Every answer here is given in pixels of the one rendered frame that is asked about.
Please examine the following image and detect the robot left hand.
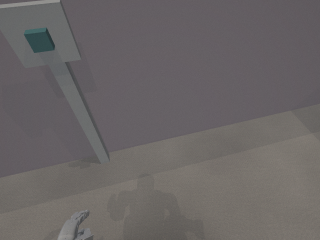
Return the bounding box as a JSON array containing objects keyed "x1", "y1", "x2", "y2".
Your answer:
[{"x1": 57, "y1": 210, "x2": 94, "y2": 240}]

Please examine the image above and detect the panel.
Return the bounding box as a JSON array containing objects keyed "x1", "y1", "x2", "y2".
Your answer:
[{"x1": 0, "y1": 0, "x2": 110, "y2": 164}]

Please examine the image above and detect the button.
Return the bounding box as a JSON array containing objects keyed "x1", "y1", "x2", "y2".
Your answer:
[{"x1": 24, "y1": 27, "x2": 55, "y2": 53}]

